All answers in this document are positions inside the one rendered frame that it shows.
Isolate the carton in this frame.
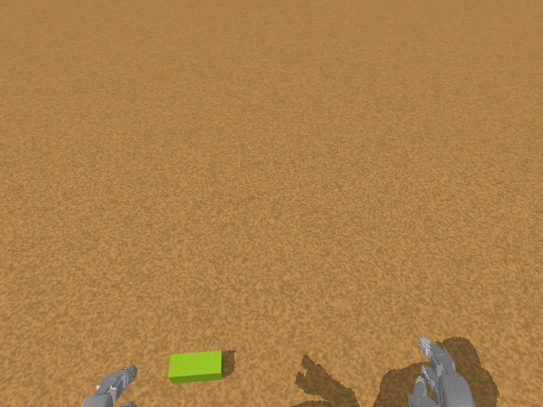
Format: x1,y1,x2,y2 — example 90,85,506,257
168,351,224,383

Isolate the right robot hand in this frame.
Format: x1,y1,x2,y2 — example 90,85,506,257
408,337,475,407

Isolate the left robot hand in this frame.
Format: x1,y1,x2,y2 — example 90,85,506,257
81,365,137,407

